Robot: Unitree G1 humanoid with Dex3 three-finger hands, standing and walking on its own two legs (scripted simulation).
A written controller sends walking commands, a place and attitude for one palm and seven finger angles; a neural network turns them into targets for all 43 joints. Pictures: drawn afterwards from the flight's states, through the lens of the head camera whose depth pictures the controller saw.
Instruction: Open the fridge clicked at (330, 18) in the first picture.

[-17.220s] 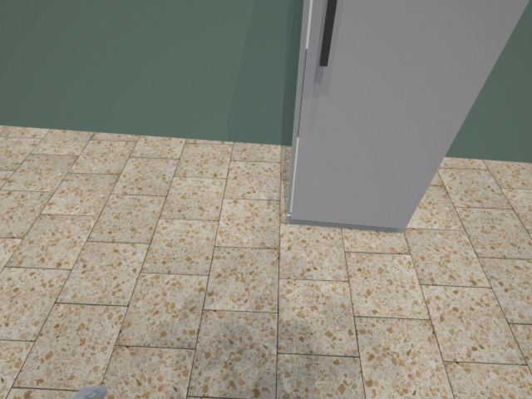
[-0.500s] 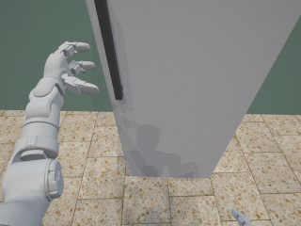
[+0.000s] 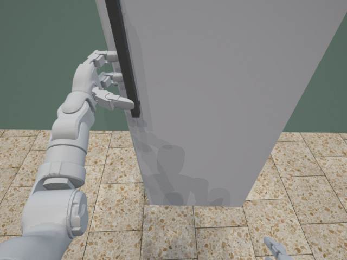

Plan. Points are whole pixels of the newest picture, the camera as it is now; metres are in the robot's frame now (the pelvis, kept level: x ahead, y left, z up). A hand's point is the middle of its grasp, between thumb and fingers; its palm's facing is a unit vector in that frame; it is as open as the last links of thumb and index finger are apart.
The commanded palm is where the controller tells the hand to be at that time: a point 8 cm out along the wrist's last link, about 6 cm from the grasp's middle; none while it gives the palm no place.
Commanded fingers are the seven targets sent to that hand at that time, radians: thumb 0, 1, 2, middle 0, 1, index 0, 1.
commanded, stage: feel for the door with the fingertips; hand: left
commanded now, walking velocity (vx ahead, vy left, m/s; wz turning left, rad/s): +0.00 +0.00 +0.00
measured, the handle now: (127, 63) +0.50 +0.13 +0.22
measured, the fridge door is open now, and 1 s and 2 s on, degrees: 0 0 0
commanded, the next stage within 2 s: slide the fingers in behind the handle in 0.56 s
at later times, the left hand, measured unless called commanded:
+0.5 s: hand (120, 77) +0.46 +0.14 +0.21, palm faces +0.02 -1.00 -0.01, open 13.9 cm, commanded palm +0.43 +0.20 +0.21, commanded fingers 0.00 -0.50 0.30 -0.30 -1.20 -0.30 -1.20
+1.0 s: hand (118, 79) +0.45 +0.15 +0.21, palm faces +0.02 -1.00 -0.01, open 14.0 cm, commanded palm +0.42 +0.20 +0.21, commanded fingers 0.00 -0.50 0.30 -0.30 -1.20 -0.30 -1.20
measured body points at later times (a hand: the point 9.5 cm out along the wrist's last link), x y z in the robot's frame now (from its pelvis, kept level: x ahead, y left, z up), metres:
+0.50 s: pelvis -0.01 +0.00 +0.00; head +0.01 -0.02 +0.45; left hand +0.45 +0.20 +0.21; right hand +0.09 -0.26 -0.12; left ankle -0.04 +0.12 -0.74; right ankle +0.01 -0.13 -0.74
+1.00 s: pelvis -0.01 +0.00 +0.00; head +0.00 -0.02 +0.45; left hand +0.44 +0.20 +0.21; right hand +0.08 -0.26 -0.12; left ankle -0.04 +0.12 -0.74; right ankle +0.01 -0.13 -0.74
